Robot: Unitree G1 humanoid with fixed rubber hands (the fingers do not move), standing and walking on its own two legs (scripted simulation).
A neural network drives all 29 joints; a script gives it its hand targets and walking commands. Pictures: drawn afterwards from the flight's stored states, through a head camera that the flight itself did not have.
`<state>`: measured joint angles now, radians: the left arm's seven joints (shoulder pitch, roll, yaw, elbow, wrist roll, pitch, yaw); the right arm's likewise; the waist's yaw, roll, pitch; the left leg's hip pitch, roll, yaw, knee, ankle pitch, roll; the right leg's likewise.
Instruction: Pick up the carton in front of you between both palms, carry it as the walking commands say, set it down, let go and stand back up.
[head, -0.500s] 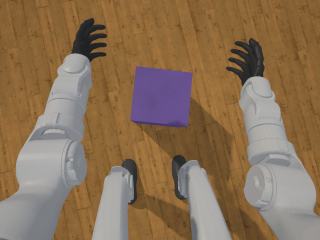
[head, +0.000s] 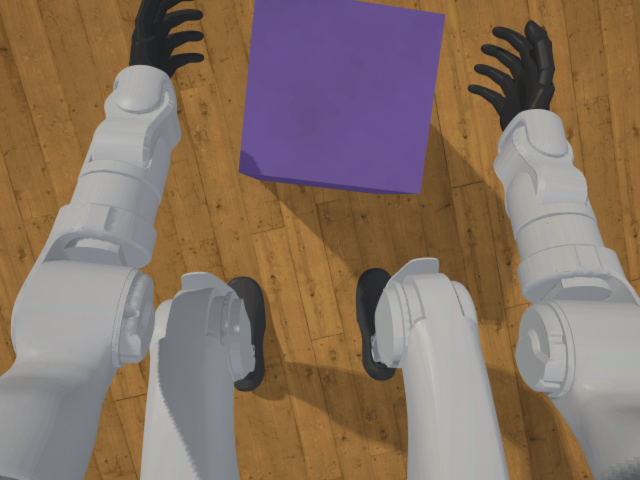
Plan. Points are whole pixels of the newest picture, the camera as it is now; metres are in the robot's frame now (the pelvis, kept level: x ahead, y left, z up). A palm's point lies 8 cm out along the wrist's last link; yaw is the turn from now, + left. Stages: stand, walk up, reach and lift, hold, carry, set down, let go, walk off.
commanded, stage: reach and lift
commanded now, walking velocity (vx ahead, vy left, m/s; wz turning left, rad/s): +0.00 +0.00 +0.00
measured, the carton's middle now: (331, 116) +0.51 -0.04 -0.31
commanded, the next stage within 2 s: none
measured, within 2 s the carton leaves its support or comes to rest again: leaves its support in 1.12 s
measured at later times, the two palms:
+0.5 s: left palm (185, 84) +0.54 +0.15 -0.25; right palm (469, 106) +0.50 -0.21 -0.24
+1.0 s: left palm (214, 81) +0.54 +0.11 -0.24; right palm (454, 103) +0.50 -0.19 -0.23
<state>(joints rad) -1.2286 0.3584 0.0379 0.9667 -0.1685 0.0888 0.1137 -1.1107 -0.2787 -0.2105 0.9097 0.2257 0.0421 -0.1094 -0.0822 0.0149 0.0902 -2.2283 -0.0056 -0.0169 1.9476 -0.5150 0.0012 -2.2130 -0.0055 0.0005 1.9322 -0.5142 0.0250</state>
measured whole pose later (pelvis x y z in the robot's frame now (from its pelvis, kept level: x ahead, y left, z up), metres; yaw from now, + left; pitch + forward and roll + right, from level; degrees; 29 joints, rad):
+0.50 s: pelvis -0.01 -0.01 -0.07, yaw +0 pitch +38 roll -1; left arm -1.41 0.41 -0.06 1.14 -0.27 0.01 0.11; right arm -1.34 -0.32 -0.06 1.11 0.33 -0.01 -0.15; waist -0.07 -0.02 0.33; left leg -2.30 0.01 -0.03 2.19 -0.55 -0.02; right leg -2.29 0.01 -0.01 2.17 -0.54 0.01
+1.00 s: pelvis -0.01 +0.00 -0.06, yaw -1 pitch +38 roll -2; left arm -1.53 0.30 -0.03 1.29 -0.20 0.01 0.16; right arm -1.43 -0.26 -0.12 1.20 0.27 0.00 -0.18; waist -0.07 -0.01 0.33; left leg -2.30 0.00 -0.02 2.17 -0.52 0.00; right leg -2.29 0.01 0.00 2.15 -0.51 0.03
